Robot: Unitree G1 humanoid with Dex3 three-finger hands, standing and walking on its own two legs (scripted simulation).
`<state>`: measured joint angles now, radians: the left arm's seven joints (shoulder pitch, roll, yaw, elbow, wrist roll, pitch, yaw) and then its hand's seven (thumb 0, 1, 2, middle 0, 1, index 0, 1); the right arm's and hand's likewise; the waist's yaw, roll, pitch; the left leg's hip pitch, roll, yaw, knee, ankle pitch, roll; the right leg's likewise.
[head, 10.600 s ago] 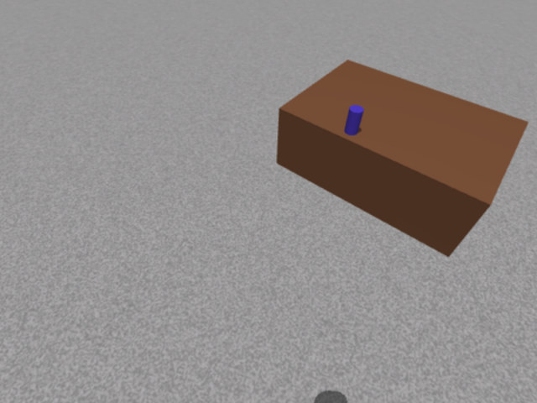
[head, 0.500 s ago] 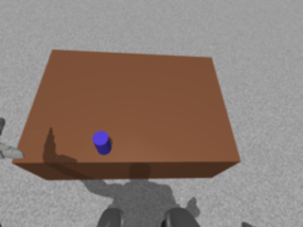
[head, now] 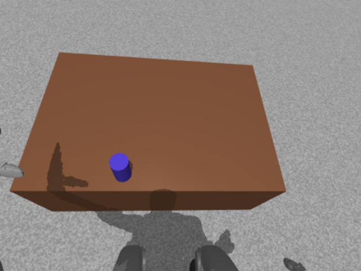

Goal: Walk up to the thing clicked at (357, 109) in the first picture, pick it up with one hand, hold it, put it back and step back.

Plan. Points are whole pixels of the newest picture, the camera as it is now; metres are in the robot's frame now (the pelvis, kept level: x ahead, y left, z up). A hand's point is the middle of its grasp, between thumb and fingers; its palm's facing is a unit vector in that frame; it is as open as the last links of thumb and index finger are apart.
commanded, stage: go down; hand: left
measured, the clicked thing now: (121, 168) +0.44 +0.16 -0.28
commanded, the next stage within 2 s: none
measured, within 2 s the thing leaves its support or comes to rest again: neither
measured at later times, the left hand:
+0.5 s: hand (1, 140) +0.39 +0.36 +0.02, palm faces +0.14 -0.99 -0.09, open 17.1 cm
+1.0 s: hand out of the picture +0.39 +0.37 +0.02, palm faces +0.15 -0.99 -0.08, open 17.1 cm
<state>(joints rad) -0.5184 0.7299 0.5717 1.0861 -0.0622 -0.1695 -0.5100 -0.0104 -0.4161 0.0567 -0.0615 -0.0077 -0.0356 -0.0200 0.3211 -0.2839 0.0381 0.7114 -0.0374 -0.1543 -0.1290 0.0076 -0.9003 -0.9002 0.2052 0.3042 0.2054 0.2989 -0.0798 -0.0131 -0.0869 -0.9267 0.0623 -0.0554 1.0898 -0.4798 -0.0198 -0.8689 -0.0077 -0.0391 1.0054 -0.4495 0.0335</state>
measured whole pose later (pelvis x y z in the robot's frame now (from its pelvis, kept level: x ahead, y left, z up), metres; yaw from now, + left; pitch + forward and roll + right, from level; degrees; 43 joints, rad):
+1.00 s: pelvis -0.01 +0.01 -0.01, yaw +0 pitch +21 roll -4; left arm -0.59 0.78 0.63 1.11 -0.09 -0.22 -0.55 -0.01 -0.42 0.06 -0.06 -0.02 -0.03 -0.03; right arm 0.33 -0.29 0.06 0.71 -0.04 -0.13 -0.11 0.01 -0.91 -0.90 0.20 0.30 0.20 0.30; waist -0.10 -0.01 -0.09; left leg -1.03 0.06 -0.06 1.16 -0.50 -0.01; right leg -0.96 -0.01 -0.04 1.07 -0.46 0.04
